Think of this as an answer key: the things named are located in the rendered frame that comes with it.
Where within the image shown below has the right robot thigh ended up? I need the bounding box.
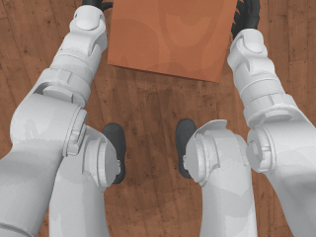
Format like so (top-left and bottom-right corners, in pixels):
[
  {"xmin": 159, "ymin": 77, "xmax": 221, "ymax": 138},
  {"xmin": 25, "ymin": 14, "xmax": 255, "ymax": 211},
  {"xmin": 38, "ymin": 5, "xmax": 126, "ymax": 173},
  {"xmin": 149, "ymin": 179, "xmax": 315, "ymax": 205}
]
[{"xmin": 189, "ymin": 129, "xmax": 258, "ymax": 237}]

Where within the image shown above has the robot right forearm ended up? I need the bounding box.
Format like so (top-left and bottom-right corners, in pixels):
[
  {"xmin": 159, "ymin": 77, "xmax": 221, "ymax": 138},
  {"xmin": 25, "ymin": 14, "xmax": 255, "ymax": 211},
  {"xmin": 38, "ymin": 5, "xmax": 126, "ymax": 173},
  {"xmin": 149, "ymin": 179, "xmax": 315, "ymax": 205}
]
[{"xmin": 227, "ymin": 29, "xmax": 316, "ymax": 129}]

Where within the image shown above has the carton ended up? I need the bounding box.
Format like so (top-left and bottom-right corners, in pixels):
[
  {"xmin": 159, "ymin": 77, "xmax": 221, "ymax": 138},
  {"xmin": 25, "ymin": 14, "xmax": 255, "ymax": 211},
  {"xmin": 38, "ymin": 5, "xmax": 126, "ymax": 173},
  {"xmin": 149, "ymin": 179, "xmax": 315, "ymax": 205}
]
[{"xmin": 107, "ymin": 0, "xmax": 238, "ymax": 83}]

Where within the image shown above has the robot right hand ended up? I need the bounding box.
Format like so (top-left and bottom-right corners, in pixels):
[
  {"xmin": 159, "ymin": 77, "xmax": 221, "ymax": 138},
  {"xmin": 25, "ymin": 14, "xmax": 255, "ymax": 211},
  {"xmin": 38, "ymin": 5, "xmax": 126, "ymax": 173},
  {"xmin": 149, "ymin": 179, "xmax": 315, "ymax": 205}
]
[{"xmin": 231, "ymin": 0, "xmax": 261, "ymax": 40}]

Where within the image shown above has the robot left upper arm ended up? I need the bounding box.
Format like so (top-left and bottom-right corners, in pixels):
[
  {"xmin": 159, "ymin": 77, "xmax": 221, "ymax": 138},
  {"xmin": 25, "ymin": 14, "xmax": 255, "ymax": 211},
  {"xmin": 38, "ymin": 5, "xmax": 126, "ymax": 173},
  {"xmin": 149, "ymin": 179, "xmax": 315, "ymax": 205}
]
[{"xmin": 0, "ymin": 93, "xmax": 88, "ymax": 237}]

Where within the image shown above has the robot left shin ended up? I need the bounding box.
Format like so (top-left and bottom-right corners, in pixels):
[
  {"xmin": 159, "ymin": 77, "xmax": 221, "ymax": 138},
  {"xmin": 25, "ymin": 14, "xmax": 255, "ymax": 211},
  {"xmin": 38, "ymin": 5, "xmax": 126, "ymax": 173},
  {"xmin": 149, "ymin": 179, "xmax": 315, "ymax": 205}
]
[{"xmin": 85, "ymin": 125, "xmax": 120, "ymax": 183}]

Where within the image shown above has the robot left hand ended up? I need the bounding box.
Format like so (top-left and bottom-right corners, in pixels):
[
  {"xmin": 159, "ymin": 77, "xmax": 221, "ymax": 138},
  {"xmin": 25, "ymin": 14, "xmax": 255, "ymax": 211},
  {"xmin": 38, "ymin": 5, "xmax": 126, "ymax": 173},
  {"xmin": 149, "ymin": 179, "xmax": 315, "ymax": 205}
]
[{"xmin": 82, "ymin": 0, "xmax": 114, "ymax": 12}]

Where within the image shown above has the robot right upper arm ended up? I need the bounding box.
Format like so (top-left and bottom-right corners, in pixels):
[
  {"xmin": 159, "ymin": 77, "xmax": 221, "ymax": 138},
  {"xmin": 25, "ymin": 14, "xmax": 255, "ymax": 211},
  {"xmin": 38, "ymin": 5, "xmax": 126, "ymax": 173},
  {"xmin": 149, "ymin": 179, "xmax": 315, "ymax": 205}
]
[{"xmin": 245, "ymin": 119, "xmax": 316, "ymax": 237}]

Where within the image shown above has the robot left forearm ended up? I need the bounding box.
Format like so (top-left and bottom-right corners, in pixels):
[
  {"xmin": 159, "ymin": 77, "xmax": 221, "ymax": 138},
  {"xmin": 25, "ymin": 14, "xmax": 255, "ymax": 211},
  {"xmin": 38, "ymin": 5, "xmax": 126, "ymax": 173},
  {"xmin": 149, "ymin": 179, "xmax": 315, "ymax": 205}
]
[{"xmin": 10, "ymin": 5, "xmax": 108, "ymax": 143}]

